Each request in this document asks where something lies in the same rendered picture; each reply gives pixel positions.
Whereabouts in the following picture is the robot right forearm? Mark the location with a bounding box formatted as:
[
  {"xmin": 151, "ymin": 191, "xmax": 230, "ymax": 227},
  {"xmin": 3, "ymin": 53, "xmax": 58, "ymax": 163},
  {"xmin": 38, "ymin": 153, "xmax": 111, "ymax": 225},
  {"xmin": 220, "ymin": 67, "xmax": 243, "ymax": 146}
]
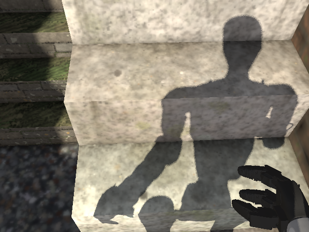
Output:
[{"xmin": 287, "ymin": 217, "xmax": 309, "ymax": 232}]

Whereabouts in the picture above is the robot right hand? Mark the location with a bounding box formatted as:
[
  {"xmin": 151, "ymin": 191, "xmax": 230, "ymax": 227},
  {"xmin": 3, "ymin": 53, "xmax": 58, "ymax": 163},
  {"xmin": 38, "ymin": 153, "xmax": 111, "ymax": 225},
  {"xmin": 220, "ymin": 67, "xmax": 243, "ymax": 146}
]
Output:
[{"xmin": 232, "ymin": 164, "xmax": 309, "ymax": 232}]

